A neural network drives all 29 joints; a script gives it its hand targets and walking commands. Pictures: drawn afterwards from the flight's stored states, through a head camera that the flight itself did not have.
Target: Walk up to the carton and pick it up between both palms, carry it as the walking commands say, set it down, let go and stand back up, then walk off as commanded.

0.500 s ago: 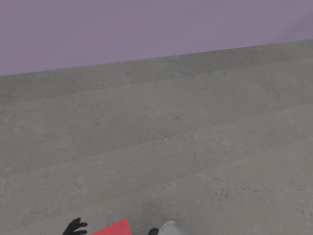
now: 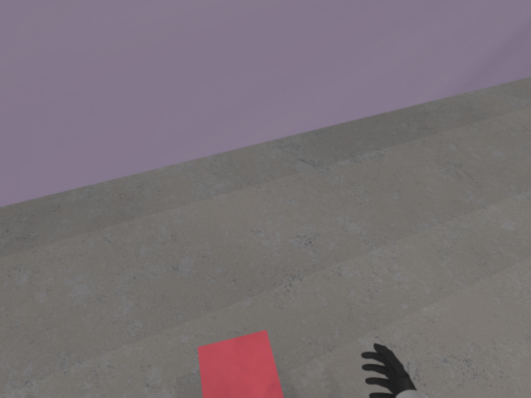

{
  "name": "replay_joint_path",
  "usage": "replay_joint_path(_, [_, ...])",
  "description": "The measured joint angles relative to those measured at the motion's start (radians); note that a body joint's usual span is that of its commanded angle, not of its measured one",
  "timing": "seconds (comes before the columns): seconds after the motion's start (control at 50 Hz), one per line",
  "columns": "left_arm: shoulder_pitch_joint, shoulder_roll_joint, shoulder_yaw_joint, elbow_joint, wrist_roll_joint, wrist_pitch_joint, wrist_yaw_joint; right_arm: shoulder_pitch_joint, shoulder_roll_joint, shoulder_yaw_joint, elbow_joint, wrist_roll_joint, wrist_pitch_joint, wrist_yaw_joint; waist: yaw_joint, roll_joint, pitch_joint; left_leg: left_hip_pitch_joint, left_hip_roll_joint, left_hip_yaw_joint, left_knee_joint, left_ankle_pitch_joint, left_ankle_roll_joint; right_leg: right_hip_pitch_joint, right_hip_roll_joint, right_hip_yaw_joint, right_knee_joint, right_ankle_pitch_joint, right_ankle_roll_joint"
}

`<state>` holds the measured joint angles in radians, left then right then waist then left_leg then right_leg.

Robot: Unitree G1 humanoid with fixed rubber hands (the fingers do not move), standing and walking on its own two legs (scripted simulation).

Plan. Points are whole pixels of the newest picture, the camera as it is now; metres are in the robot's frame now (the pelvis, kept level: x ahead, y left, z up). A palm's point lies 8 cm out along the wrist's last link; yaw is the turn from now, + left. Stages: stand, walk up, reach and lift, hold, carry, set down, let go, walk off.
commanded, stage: walk off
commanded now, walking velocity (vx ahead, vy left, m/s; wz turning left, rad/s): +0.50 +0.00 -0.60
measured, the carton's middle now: (240, 385) +0.30 +0.11 -0.65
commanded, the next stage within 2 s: none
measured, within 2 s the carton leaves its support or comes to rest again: rests again in 0.86 s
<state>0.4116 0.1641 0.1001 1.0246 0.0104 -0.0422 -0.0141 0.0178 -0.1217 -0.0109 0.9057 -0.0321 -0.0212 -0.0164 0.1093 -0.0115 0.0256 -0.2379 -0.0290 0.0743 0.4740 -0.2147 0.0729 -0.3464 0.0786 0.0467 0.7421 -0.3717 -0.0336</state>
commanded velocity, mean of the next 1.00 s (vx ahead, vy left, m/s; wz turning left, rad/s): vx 0.50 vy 0.00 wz -0.60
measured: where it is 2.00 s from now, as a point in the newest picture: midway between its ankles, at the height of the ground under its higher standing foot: (411, 335)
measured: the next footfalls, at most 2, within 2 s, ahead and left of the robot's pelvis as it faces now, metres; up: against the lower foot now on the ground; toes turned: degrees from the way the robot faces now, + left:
right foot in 0.46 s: +0.22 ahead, -0.25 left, +0.00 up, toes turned -30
left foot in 0.98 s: +0.43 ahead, -0.15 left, +0.00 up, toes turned -30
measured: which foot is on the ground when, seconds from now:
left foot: down 0.00-0.48, up 0.50-0.96, down 0.98-1.00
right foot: up 0.00-0.44, down 0.46-1.00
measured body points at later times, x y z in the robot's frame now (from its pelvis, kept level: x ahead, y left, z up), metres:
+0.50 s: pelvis +0.14 -0.10 -0.02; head +0.17 -0.12 +0.43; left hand +0.41 +0.04 -0.13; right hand -0.02 -0.30 -0.17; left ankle +0.02 +0.08 -0.71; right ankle +0.19 -0.23 -0.74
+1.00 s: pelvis +0.28 -0.17 +0.00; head +0.31 -0.15 +0.45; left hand +0.37 +0.06 -0.17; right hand +0.39 -0.45 -0.08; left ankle +0.39 -0.13 -0.74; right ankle +0.19 -0.23 -0.74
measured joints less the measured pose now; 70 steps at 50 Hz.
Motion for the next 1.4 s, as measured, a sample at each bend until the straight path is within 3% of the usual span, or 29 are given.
replay_joint_path(0.08, [-0.089, 0.016, 0.005, -0.055, 0.011, 0.013, -0.017, 0.138, -0.099, -0.047, 0.037, 0.017, -0.013, -0.019, -0.061, 0.026, -0.051, 0.086, 0.024, 0.06, -0.064, -0.01, -0.011, -0.122, -0.083, -0.059, 0.248, 0.007, 0.025])
replay_joint_path(0.14, [-0.15, 0.06, 0.016, -0.085, 0.022, 0.016, -0.022, 0.225, -0.137, -0.064, 0.054, 0.025, -0.038, -0.023, -0.109, 0.017, -0.063, 0.138, 0.031, 0.091, -0.111, -0.012, -0.016, -0.201, -0.143, -0.048, 0.347, 0.06, 0.038])
replay_joint_path(0.2, [-0.183, 0.094, 0.024, -0.105, 0.021, 0.023, -0.023, 0.297, -0.138, -0.07, 0.074, 0.016, -0.053, -0.017, -0.129, -0.008, -0.06, 0.193, 0.041, 0.145, -0.149, -0.024, -0.032, -0.265, -0.179, -0.027, 0.386, 0.127, 0.048])
replay_joint_path(0.32, [-0.261, 0.067, -0.003, -0.147, 0.007, 0.04, -0.049, 0.425, -0.105, -0.061, 0.099, -0.005, -0.066, 0.008, -0.172, -0.013, -0.034, 0.264, 0.074, 0.222, -0.172, -0.075, -0.08, -0.282, -0.238, -0.06, 0.218, 0.254, 0.056])
replay_joint_path(0.4, [-0.326, 0.041, -0.028, -0.181, 0.013, 0.034, -0.064, 0.45, -0.087, -0.054, 0.108, -0.012, -0.06, 0.021, -0.192, -0.003, -0.009, 0.29, 0.115, 0.277, -0.137, -0.139, -0.126, -0.218, -0.241, -0.131, 0.031, 0.161, 0.03])
replay_joint_path(0.46, [-0.364, 0.047, -0.037, -0.199, 0.028, 0.025, -0.061, 0.446, -0.088, -0.054, 0.103, -0.007, -0.05, 0.023, -0.208, 0.007, 0.004, 0.268, 0.18, 0.306, -0.002, -0.24, -0.167, -0.137, -0.194, -0.181, -0.091, 0.036, 0.003])
replay_joint_path(0.48, [-0.377, 0.047, -0.036, -0.2, 0.034, 0.013, -0.056, 0.44, -0.091, -0.055, 0.103, -0.001, -0.046, 0.023, -0.202, 0.02, 0.014, 0.23, 0.221, 0.289, 0.11, -0.251, -0.157, -0.136, -0.167, -0.184, -0.097, 0.107, -0.001])
replay_joint_path(0.5, [-0.382, 0.065, -0.034, -0.194, 0.036, 0.001, -0.048, 0.423, -0.073, -0.053, 0.109, 0.0, -0.038, 0.023, -0.205, -0.014, 0.013, 0.192, 0.215, 0.263, 0.241, -0.253, -0.143, -0.15, -0.174, -0.174, -0.08, 0.193, -0.006])
replay_joint_path(0.56, [-0.358, 0.087, -0.035, -0.174, 0.018, -0.02, -0.013, 0.35, -0.054, -0.043, 0.069, 0.006, -0.033, 0.026, -0.197, -0.049, 0.027, -0.003, 0.177, 0.1, 0.692, -0.24, -0.131, -0.138, -0.154, -0.179, -0.097, 0.161, -0.022])
replay_joint_path(0.6, [-0.31, 0.08, -0.038, -0.158, 0.018, -0.025, 0.003, 0.277, -0.072, -0.051, 0.038, 0.007, -0.043, 0.039, -0.156, -0.032, 0.04, -0.115, 0.16, 0.042, 0.778, -0.166, -0.131, -0.1, -0.113, -0.178, -0.193, 0.193, -0.027])
replay_joint_path(0.68, [-0.181, 0.088, -0.036, -0.09, 0.014, -0.031, 0.03, 0.104, -0.133, -0.066, -0.028, 0.0, -0.04, 0.044, -0.062, -0.003, 0.096, -0.267, 0.135, -0.023, 0.691, -0.112, -0.137, -0.011, -0.048, -0.148, -0.323, 0.239, -0.043])
replay_joint_path(0.74, [-0.067, 0.091, -0.028, -0.034, 0.008, -0.028, 0.045, -0.012, -0.155, -0.073, -0.069, 0.003, -0.025, 0.045, -0.014, 0.02, 0.115, -0.342, 0.127, -0.054, 0.585, -0.1, -0.145, 0.063, -0.009, -0.121, -0.377, 0.245, -0.047])
replay_joint_path(0.82, [0.031, 0.083, -0.024, 0.011, 0.003, -0.02, 0.033, -0.095, -0.114, -0.052, -0.109, 0.0, 0.005, 0.051, 0.013, 0.037, 0.086, -0.365, 0.127, -0.037, 0.406, -0.051, -0.164, 0.143, 0.023, -0.094, -0.424, 0.233, -0.044])
replay_joint_path(0.94, [0.021, 0.036, -0.028, 0.005, 0.002, -0.015, -0.008, -0.104, -0.026, 0.001, -0.126, 0.012, 0.012, 0.047, 0.031, 0.037, 0.023, -0.242, 0.114, -0.047, 0.156, 0.084, -0.156, 0.201, 0.051, -0.036, -0.401, 0.165, -0.026])
replay_joint_path(0.98, [0.004, 0.031, -0.025, -0.005, 0.0, -0.014, -0.016, -0.077, -0.014, 0.009, -0.119, 0.013, -0.004, 0.039, 0.016, 0.025, -0.004, -0.161, 0.094, -0.046, 0.07, 0.05, -0.126, 0.199, 0.046, -0.014, -0.348, 0.116, -0.012])
replay_joint_path(1.02, [-0.034, 0.041, -0.017, -0.019, -0.007, -0.014, -0.019, -0.042, -0.012, 0.008, -0.108, -0.003, -0.024, 0.027, -0.01, -0.017, -0.011, -0.13, 0.061, -0.01, 0.061, 0.018, -0.046, 0.152, 0.015, 0.012, -0.196, 0.022, -0.015])
replay_joint_path(1.08, [-0.091, 0.041, -0.007, -0.046, 0.003, -0.005, -0.017, 0.037, -0.06, -0.016, -0.081, -0.012, -0.031, 0.006, -0.037, -0.002, -0.026, -0.071, 0.078, 0.048, 0.037, 0.007, -0.014, 0.017, -0.027, -0.043, 0.127, -0.023, 0.001])
replay_joint_path(1.18, [-0.175, 0.098, 0.014, -0.082, 0.021, 0.017, -0.03, 0.202, -0.119, -0.057, -0.02, 0.005, -0.044, -0.008, -0.119, 0.012, -0.033, 0.05, 0.086, 0.106, -0.067, -0.004, -0.015, -0.151, -0.12, -0.067, 0.325, 0.06, 0.024])
replay_joint_path(1.26, [-0.217, 0.13, 0.021, -0.101, 0.017, 0.027, -0.04, 0.331, -0.125, -0.07, 0.041, 0.007, -0.05, -0.002, -0.14, -0.013, -0.03, 0.151, 0.085, 0.174, -0.125, -0.032, -0.027, -0.247, -0.169, -0.049, 0.365, 0.162, 0.035])
replay_joint_path(1.32, [-0.235, 0.111, 0.009, -0.105, 0.014, 0.043, -0.054, 0.405, -0.122, -0.074, 0.066, 0.007, -0.056, 0.005, -0.159, -0.017, -0.035, 0.224, 0.086, 0.233, -0.151, -0.069, -0.042, -0.287, -0.197, -0.069, 0.346, 0.231, 0.045])
replay_joint_path(1.4, [-0.32, 0.066, -0.02, -0.137, 0.014, 0.048, -0.068, 0.474, -0.082, -0.055, 0.089, 0.0, -0.065, 0.01, -0.196, -0.019, -0.018, 0.286, 0.086, 0.267, -0.157, -0.119, -0.068, -0.279, -0.22, -0.102, 0.196, 0.276, 0.049])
